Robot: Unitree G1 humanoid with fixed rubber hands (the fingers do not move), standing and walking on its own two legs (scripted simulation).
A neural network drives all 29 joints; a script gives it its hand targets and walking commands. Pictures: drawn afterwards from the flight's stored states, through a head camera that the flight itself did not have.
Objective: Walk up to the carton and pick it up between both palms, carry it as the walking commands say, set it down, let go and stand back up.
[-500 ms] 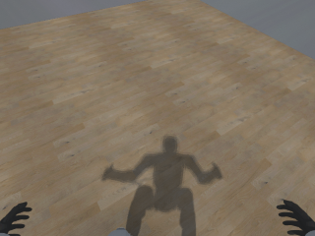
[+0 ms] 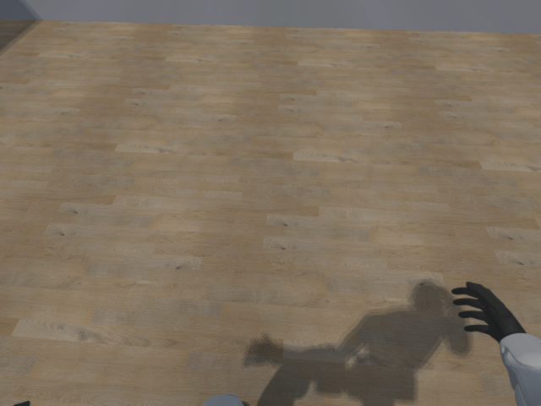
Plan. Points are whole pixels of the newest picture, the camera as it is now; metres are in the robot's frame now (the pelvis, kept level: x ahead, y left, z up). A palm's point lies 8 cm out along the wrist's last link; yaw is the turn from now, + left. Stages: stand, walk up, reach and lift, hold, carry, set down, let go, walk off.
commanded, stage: walk up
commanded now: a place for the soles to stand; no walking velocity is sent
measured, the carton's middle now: out of the picture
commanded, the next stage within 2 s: none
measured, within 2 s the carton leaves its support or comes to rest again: neither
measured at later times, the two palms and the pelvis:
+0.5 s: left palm out of the picture -0.02 +0.46 -0.05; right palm (324, 192) +0.51 -0.06 -0.03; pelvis +0.14 +0.10 +0.00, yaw +28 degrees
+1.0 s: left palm out of the picture +0.01 +0.53 -0.03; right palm (196, 134) +0.68 +0.24 -0.04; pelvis +0.30 +0.27 +0.01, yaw +51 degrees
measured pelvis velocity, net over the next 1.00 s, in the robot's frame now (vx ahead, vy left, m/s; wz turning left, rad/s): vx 0.30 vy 0.27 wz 0.88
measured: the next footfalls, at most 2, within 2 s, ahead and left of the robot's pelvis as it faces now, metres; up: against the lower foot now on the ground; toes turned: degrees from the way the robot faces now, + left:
right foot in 0.14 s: +0.15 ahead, -0.12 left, +0.00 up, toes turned +4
left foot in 0.44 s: +0.18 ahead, +0.27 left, +0.00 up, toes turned +30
